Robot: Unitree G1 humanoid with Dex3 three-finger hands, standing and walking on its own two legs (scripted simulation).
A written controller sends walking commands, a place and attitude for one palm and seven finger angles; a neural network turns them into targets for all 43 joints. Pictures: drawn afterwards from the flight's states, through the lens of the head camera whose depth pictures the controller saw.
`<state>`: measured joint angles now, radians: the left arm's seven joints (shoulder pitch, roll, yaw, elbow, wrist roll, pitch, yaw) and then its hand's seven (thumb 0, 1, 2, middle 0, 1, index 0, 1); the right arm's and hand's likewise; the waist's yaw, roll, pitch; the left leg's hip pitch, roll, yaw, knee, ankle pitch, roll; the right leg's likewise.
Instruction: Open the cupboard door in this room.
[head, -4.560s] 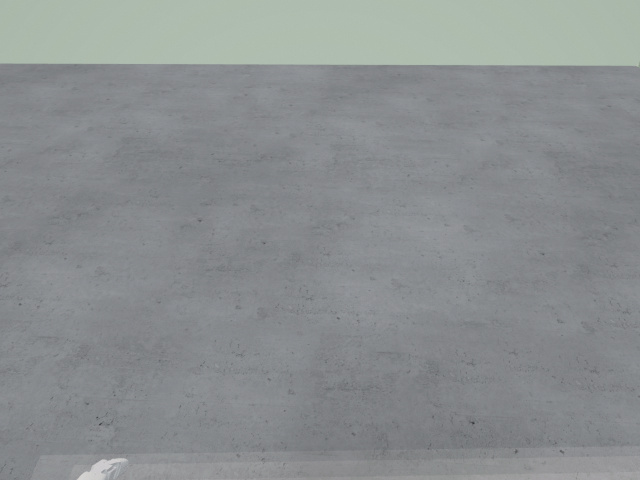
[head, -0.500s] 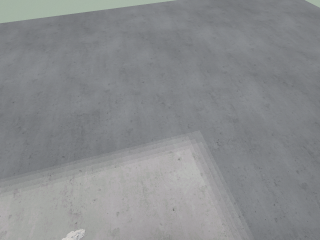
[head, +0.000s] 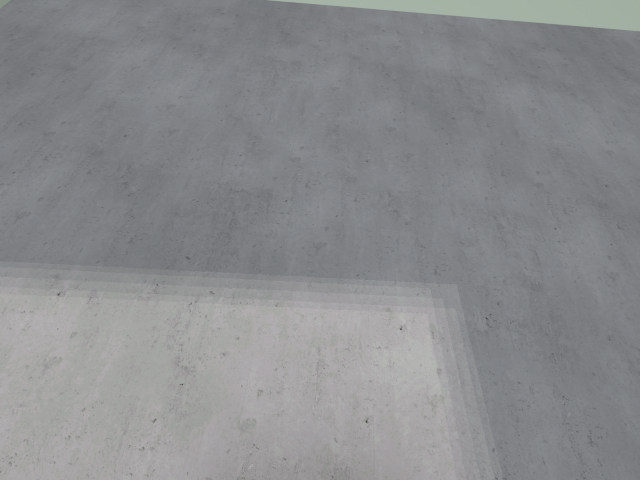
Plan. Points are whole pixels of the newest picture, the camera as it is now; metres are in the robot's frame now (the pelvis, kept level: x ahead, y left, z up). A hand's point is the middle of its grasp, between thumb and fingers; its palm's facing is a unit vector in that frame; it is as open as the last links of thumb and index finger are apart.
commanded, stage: turn or walk to find it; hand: left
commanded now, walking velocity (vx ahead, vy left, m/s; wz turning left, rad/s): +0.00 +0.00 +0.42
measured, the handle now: out of the picture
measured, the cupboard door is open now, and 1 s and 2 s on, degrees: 0 0 0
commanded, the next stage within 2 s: none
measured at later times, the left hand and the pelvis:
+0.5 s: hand out of the picture +0.04 +0.19 -0.13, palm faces +0.21 -0.94 -0.28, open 7.4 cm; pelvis -0.03 -0.02 +0.01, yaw +11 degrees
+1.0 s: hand out of the picture -0.13 +0.23 -0.16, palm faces +0.44 -0.86 -0.25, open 7.4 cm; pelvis -0.08 +0.01 +0.01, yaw +23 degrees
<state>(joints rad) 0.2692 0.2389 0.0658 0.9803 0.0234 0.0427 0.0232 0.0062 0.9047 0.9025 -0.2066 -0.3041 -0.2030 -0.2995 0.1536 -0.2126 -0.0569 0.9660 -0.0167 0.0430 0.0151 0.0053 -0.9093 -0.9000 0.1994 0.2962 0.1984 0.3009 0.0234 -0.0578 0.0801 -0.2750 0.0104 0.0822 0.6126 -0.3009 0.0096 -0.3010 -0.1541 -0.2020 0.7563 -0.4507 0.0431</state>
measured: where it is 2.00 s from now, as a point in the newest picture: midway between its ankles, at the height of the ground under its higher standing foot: outside the picture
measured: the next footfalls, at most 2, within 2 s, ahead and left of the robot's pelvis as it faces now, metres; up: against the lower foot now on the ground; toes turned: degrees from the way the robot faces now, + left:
right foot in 0.44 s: +0.03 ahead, -0.13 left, +0.00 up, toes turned +6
left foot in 0.82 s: -0.06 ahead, +0.13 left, +0.00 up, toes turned +25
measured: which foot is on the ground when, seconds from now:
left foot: down 0.00-0.44, up 0.46-0.80, down 0.82-1.00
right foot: up 0.00-0.42, down 0.44-0.84, up 0.86-1.00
